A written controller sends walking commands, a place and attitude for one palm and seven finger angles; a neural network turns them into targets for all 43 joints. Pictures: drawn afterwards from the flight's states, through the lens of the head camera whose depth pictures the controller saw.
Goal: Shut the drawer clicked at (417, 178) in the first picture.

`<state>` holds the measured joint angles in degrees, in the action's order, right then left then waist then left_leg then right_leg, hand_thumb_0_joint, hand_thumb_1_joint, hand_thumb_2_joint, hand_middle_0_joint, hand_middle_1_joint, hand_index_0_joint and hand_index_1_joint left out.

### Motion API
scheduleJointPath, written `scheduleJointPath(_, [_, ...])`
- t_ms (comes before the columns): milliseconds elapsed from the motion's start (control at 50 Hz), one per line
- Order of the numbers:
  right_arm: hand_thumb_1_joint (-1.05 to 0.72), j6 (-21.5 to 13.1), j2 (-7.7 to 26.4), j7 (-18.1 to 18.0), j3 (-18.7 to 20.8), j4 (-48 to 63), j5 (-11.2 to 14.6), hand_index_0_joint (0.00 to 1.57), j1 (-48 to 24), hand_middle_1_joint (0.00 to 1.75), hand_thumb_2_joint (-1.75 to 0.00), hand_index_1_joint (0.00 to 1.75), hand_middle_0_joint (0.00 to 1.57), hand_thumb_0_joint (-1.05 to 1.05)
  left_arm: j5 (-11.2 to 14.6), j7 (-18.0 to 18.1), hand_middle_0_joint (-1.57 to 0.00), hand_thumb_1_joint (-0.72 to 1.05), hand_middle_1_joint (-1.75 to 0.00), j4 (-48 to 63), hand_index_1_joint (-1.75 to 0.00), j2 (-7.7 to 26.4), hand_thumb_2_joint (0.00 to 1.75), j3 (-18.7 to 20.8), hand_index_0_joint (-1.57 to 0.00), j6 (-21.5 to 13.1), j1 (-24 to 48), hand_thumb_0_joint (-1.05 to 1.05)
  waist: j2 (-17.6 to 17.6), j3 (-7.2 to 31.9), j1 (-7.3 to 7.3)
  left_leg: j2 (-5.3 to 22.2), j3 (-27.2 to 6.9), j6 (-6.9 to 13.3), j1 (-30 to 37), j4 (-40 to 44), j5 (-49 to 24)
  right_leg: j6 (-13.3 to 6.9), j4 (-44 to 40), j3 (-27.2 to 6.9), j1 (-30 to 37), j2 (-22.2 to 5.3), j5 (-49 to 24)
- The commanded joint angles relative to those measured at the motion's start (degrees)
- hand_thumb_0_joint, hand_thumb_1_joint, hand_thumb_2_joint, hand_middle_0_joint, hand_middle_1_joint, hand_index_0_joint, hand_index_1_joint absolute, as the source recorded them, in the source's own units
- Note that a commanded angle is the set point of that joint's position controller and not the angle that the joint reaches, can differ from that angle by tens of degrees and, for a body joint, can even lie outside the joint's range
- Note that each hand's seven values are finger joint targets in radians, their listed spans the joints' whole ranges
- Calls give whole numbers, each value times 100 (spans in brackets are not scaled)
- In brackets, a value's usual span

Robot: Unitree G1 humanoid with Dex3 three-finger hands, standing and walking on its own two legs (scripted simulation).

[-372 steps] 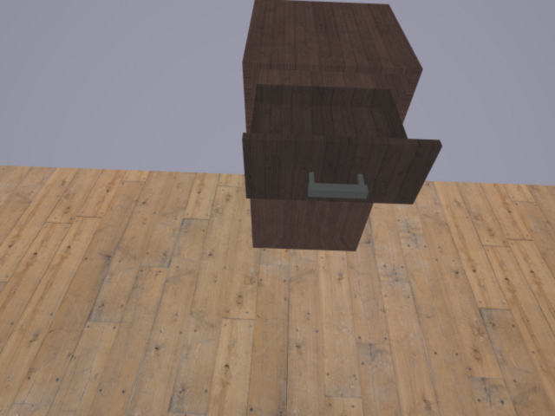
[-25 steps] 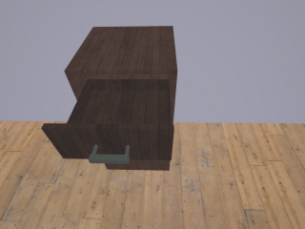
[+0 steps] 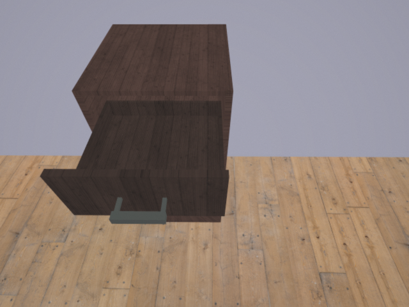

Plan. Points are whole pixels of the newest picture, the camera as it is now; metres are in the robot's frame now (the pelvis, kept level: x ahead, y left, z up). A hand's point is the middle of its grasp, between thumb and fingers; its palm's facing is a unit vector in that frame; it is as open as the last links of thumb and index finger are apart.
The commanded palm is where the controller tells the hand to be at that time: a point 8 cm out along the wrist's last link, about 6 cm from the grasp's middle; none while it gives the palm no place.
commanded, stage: look again from close up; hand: left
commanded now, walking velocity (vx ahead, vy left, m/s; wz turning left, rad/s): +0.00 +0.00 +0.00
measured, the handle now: (140, 209) +0.33 +0.17 -0.05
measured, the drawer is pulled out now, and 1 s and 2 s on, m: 0.28 0.28 0.28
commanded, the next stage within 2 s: raise the hand and make a fist in 0.30 s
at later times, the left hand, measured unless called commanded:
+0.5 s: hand out of the picture +0.09 +0.19 -0.12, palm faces +0.21 -0.95 -0.24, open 7.2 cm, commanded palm +0.10 +0.22 -0.06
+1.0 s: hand (127, 302) +0.14 +0.15 -0.02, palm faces +0.08 -1.00 -0.04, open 5.0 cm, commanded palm +0.12 +0.20 -0.02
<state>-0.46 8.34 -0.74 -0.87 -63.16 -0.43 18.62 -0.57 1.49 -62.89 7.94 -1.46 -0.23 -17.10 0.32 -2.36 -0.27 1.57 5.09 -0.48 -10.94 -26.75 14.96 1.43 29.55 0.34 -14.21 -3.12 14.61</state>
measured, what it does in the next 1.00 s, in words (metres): lowers itself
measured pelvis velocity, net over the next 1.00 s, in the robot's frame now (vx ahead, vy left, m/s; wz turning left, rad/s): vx -0.03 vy -0.02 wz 0.09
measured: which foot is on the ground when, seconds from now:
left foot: down 0.00-1.00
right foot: down 0.00-1.00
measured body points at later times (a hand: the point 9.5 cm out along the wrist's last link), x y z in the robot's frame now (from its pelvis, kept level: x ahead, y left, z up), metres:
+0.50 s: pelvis +0.01 -0.01 +0.00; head +0.01 -0.01 +0.45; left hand +0.08 +0.24 -0.10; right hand +0.04 -0.24 -0.15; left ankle -0.01 +0.12 -0.74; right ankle +0.01 -0.13 -0.74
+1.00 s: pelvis -0.03 -0.02 -0.09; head +0.02 -0.01 +0.35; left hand +0.13 +0.20 -0.02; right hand +0.23 -0.20 -0.14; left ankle -0.01 +0.12 -0.74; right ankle +0.01 -0.13 -0.74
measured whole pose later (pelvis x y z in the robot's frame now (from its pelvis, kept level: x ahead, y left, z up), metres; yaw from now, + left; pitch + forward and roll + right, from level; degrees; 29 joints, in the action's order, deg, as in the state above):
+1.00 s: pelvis -0.03 -0.02 -0.09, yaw +5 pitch +12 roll -2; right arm -13.6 11.8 -0.9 -1.1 -26.8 0.9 8.3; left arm 11.1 -11.7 9.8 10.0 1.3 -27.7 -30.3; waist 1.4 7.1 2.9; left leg 3.1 -3.7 -2.4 -50.8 -69.1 30.4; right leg -0.9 67.1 6.9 -48.8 -3.3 30.1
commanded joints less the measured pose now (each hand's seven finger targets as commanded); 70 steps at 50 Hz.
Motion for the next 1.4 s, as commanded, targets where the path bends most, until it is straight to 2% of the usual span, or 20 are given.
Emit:
scheduleJointPath(0, [-90,-128,495,-55,119,87,5,20,305,30,-90,30,20,0,3,88,-20,90,-30,141,-30,662,90,162,-20,-105,-318,0,3,-17,2,451,-382,147,78,541,-803,-291,-536,-321,22,-287,-853])
scheduleJointPath(360, [-90,-122,504,-68,129,6,0,20,112,30,-90,30,20,0,-13,87,-20,90,-30,122,-30,672,90,173,-20,-114,-325,0,1,-80,22,481,-304,131,320,640,-921,-287,-686,-345,53,-297,-1107])
scheduleJointPath(380, [-90,-132,800,-36,219,427,33,20,-483,30,-90,30,20,0,-66,285,-20,90,-30,-112,-30,926,90,237,-20,-191,-643,0,-686,-241,207,617,-192,-53,-434,-675,-1036,-169,-669,-607,268,-666,-3287])
scheduleJointPath(400, [-90,-1020,1626,-347,277,2317,323,20,-329,30,-90,30,20,0,1147,192,-22,90,-32,8710,-32,1949,90,789,-22,-1527,3642,0,347,2754,-463,-107,-271,195,1065,204,-1477,-266,-156,-195,988,-70,-2518])
scheduleJointPath(420, [-90,-1480,1164,-559,284,2006,198,20,-837,30,-90,30,20,0,629,505,-24,90,-34,7128,-34,1625,90,935,-24,-1260,955,0,1201,2686,121,-11,-165,249,1115,191,-2074,-391,110,38,837,214,-1512])
scheduleJointPath(440, [-90,-1688,983,-492,333,2000,336,20,-952,30,-90,30,20,0,809,710,-26,90,-37,6114,-37,236,90,99,-26,-449,-686,0,1033,1522,-64,112,-270,75,356,163,-1755,-271,-13,467,102,174,-771])
scheduleJointPath(460, [-90,-1773,1129,-443,283,1910,350,20,-693,30,-90,30,20,0,979,580,-28,90,-39,6370,-39,-249,90,-284,-28,-429,-343,0,398,708,-235,50,-348,86,-22,29,-1147,-178,-77,555,-262,176,-663])
scheduleJointPath(480, [-90,-1892,1243,-425,379,2201,295,20,-800,30,-90,30,20,0,1001,510,-30,90,-41,6558,-41,60,90,-22,-30,-703,8,0,-74,81,-364,-12,-475,131,-470,-162,-483,-137,-91,589,-770,194,-207])
scheduleJointPath(500, [-90,-1972,1326,-391,447,2352,202,20,-762,30,-90,30,20,0,981,382,-32,90,-43,6421,-43,156,90,146,-32,-1037,-100,0,-581,81,-430,-92,-496,133,-820,-379,-44,-115,-1,645,-1169,228,277])
scheduleJointPath(580, [-90,-2095,1168,-27,574,3183,87,20,-1041,30,-90,30,20,0,1224,-704,-40,90,-52,5543,-52,-382,90,193,-40,-2591,-2035,0,-1286,435,231,-221,-342,-44,-2240,-1393,510,-218,1039,607,-1932,254,1146])
scheduleJointPath(620, [-90,-2031,1202,157,684,3477,54,20,-1181,30,-90,30,20,0,1241,-1348,-44,90,-56,5578,-56,-28,90,535,-44,-3487,-2166,0,-1139,778,300,-258,-287,-78,-2772,-1996,435,-282,1651,462,-2092,238,806])
scheduleJointPath(640, [-90,-1968,1188,248,749,3561,89,20,-1190,30,-90,30,20,0,1126,-1524,-46,90,-58,5432,-58,343,90,896,-46,-3756,-2307,0,-647,870,390,-274,-249,-79,-2912,-2221,345,-341,1886,364,-2135,195,555])
scheduleJointPath(720, [-90,-1631,1142,178,678,4429,189,20,-1451,30,-90,30,20,0,1202,-1480,-54,90,-67,7129,-67,495,90,844,-54,-3325,-1821,0,36,1646,459,-320,-149,81,-3175,-2473,567,-318,2312,233,-2155,192,639])
scheduleJointPath(800, [-90,-1479,1029,23,583,4539,163,20,-1060,30,-90,30,20,0,1146,-966,-62,90,-75,8757,-75,542,90,704,-62,-3302,-1052,0,453,1854,66,-175,-383,168,-2971,-2822,483,-309,2401,178,-2603,273,614])
scheduleJointPath(840, [-90,-1511,1074,-33,504,4459,124,20,-914,30,-90,30,20,0,1100,-965,-66,90,-80,9171,-80,493,90,391,-66,-3457,-412,0,250,1819,-278,-114,-510,213,-3032,-3075,576,-262,2445,162,-2985,318,732])
scheduleJointPath(900, [-90,-1631,1139,-89,412,4364,146,20,-895,30,-90,30,20,0,1145,-1295,-72,90,-86,8844,-86,402,90,71,-72,-3354,-417,0,272,1670,-394,-94,-612,202,-3296,-3215,905,-253,2331,83,-3169,305,1215])
scheduleJointPath(980, [-90,-1594,1134,-175,390,4456,251,20,-936,30,-90,30,20,0,1210,-1605,-80,90,-95,8401,-95,607,90,273,-80,-2464,-1068,0,22,1949,-165,-136,-598,188,-3339,-3038,933,-217,2030,-22,-2627,246,1451])
scheduleJointPath(1060, [-90,-1396,968,-241,383,4543,274,20,-1114,30,-90,30,20,0,1327,-1296,-88,90,-104,8511,-104,753,90,883,-88,-1788,-1669,0,-263,2172,177,-184,-544,163,-3228,-2766,502,-185,1942,51,-1931,201,1069])
scheduleJointPath(1240, [-90,-1546,990,-170,422,4424,206,20,-1028,30,-90,30,20,0,1146,-844,-106,90,-123,9022,-123,525,90,481,-106,-2467,-2071,0,-273,1720,34,-136,-523,169,-2979,-2581,394,-195,1969,270,-2139,218,844])
scheduleJointPath(1380, [-90,-1453,1009,-152,450,4573,238,20,-879,30,-90,30,20,0,1073,-827,-120,90,-138,9463,-138,515,90,310,-120,-2453,-2322,0,-13,1657,18,-158,-497,183,-2781,-2470,342,-210,1980,347,-2121,240,638])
